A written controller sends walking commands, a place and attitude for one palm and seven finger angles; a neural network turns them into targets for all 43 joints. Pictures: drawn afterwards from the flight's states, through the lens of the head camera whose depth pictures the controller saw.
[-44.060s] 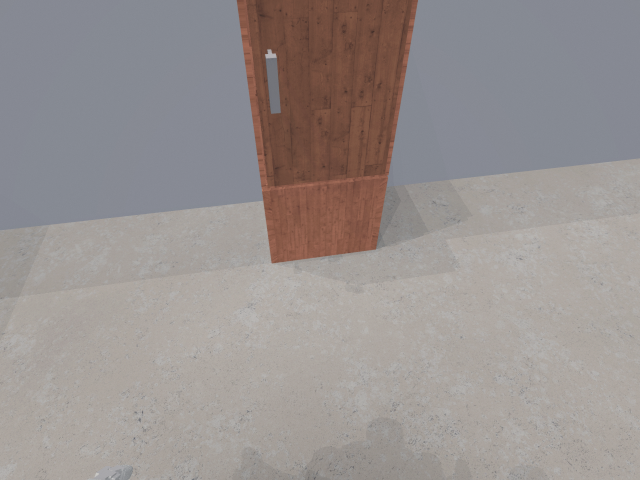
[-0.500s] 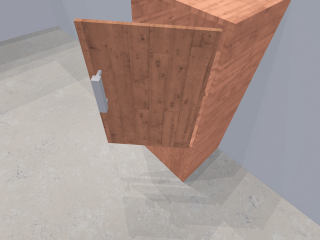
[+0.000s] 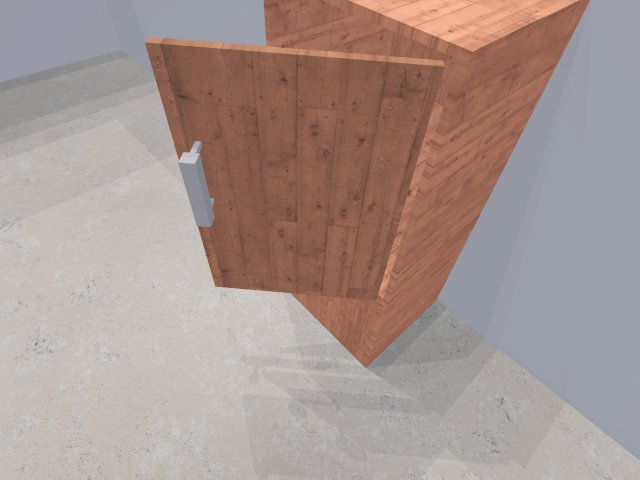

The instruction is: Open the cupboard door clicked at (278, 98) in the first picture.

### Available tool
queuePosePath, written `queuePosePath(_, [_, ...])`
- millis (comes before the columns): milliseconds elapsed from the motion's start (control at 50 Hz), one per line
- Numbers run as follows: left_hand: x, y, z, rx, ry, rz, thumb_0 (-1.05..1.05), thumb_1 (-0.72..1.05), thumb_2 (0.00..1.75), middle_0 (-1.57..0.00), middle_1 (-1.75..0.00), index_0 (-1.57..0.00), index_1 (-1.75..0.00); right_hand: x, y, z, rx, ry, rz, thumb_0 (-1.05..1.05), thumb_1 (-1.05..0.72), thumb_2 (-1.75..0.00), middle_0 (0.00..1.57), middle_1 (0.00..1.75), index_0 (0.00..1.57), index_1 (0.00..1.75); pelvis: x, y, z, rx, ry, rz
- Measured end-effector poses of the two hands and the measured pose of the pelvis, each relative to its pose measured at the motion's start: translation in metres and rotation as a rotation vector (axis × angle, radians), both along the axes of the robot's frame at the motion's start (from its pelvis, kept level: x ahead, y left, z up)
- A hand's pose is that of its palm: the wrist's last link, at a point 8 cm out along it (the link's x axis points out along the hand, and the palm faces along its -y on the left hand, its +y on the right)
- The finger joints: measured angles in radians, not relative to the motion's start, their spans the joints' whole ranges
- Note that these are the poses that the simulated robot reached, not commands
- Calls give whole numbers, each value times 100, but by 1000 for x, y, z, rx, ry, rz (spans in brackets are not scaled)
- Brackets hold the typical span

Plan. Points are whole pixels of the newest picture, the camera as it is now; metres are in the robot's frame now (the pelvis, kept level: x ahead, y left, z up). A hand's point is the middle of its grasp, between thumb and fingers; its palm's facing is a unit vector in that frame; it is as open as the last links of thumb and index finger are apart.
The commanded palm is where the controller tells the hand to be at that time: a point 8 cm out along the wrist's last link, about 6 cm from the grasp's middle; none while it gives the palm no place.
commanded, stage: look again from close up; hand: left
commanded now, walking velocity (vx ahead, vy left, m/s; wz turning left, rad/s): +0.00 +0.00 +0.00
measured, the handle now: (201, 184) +0.56 +0.25 +0.02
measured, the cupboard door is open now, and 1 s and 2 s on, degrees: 43 43 43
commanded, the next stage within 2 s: shuffle to correct the standing spot in 0.58 s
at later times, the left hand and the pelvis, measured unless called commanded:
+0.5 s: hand out of the picture +0.01 +0.23 -0.16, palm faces +0.02 -0.95 -0.30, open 7.4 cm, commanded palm none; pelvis -0.06 +0.00 -0.01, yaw +0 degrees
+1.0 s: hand out of the picture -0.09 +0.21 -0.19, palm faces +0.03 -0.99 -0.17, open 7.4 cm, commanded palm none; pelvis -0.05 +0.03 -0.01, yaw -1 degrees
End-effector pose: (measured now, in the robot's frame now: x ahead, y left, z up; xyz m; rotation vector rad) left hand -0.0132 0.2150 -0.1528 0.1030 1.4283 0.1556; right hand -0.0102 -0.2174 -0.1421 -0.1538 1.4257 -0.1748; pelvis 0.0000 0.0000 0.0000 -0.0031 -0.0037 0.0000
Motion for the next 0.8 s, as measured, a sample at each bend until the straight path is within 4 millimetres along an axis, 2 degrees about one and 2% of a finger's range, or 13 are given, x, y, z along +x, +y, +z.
queuePosePath(100, [1, 3, 1, 12, -19, -28, 1, 92, 90, -20, -30, -20, -30, 9, -8, 0, -7, -46, 21, 0, -91, -89, 20, 30, 20, 30, -4, -1, -3, 6, 8, 6])
queuePosePath(240, [12, 32, 10, 112, -128, -36, 1, 91, 90, -20, -30, -20, -30, 35, -35, -4, -56, -184, 24, 0, -91, -89, 20, 30, 20, 30, -16, -2, -10, 0, -9, 8])
queuePosePath(340, [20, 48, 17, 148, -204, -54, 1, 91, 90, -20, -30, -20, -30, 50, -46, 6, -79, -276, 48, 0, -91, -89, 20, 30, 20, 30, -30, -2, -11, 3, -38, 2])
queuePosePath(420, [22, 53, 23, 151, -251, -71, 1, 91, 90, -20, -30, -20, -30, 52, -49, 15, -86, -318, 76, 0, -91, -89, 20, 30, 20, 30, -44, -1, -8, 2, -51, 0])
queuePosePath(560, [10, 58, 26, 138, -263, -92, 0, 91, 90, -20, -30, -20, -30, 29, -49, 22, -92, -302, 101, 0, -90, -89, 20, 30, 20, 30, -64, 2, -4, 2, -52, 1])
queuePosePath(720, [-22, 61, 19, 121, -181, -87, 1, 91, 90, -20, -30, -20, -30, -22, -45, 15, -85, -178, 80, 0, -90, -89, 20, 30, 20, 30, -75, 8, -3, 4, -40, 4])
queuePosePath(800, [-43, 56, 14, 104, -117, -69, 1, 91, 90, -20, -30, -20, -30, -48, -35, 9, -68, -100, 58, 0, -90, -89, 20, 30, 20, 30, -73, 11, -2, -1, -32, 3])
